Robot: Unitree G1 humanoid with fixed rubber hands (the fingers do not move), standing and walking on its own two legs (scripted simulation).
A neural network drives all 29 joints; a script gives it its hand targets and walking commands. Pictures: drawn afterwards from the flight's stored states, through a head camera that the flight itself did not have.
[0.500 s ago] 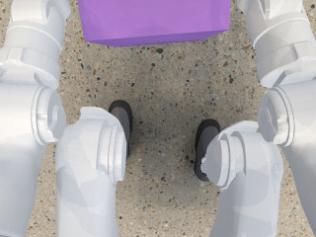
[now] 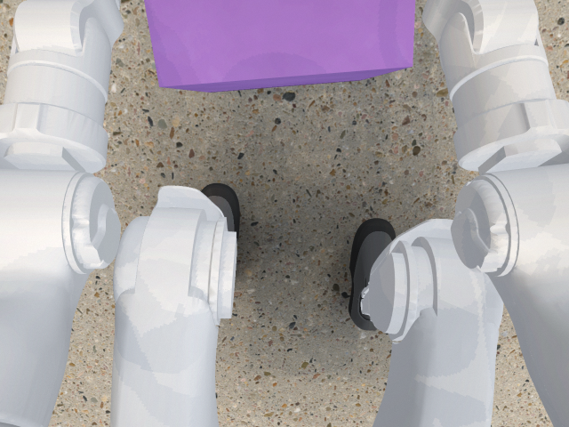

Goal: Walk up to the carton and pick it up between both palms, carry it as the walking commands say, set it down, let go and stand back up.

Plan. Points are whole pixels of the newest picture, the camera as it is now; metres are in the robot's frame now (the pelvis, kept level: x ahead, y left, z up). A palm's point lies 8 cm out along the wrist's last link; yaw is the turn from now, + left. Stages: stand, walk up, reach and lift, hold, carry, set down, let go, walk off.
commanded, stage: reach and lift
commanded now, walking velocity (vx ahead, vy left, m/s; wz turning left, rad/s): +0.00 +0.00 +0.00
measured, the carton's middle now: out of the picture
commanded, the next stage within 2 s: none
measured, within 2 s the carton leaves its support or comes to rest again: leaves its support in 0.08 s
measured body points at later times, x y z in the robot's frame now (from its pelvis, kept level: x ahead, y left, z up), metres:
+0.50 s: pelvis -0.01 +0.01 +0.03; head +0.36 +0.08 +0.26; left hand +0.54 +0.28 -0.13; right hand +0.59 -0.04 -0.12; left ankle +0.13 +0.15 -0.33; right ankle +0.11 -0.13 -0.33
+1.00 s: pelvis -0.02 +0.00 +0.07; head +0.34 +0.07 +0.32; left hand +0.53 +0.27 -0.06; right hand +0.58 -0.04 -0.05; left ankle +0.13 +0.15 -0.33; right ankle +0.12 -0.13 -0.33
